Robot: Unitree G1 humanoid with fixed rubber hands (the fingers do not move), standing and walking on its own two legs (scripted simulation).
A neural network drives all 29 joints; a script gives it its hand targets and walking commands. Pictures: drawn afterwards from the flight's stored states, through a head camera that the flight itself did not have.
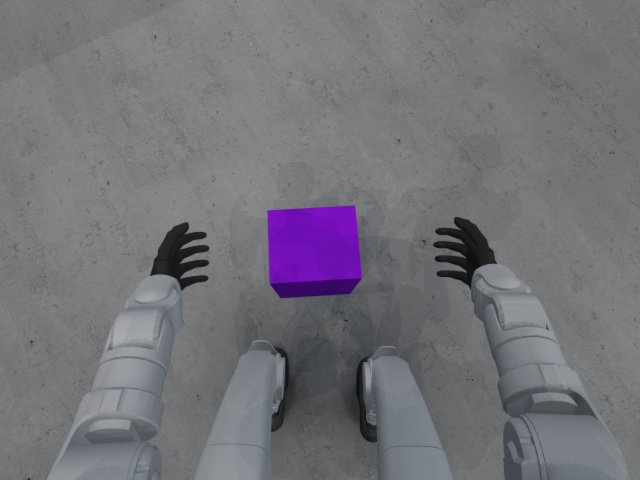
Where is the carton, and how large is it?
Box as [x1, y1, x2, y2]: [267, 205, 361, 297]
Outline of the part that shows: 354,205 267,210 269,278 270,284 280,297 349,293 361,278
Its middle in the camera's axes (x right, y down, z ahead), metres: -0.02 +0.04 +0.97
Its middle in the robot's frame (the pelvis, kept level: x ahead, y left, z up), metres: +0.46 +0.02 -0.54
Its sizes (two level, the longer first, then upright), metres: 0.197 0.165 0.274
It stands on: the floor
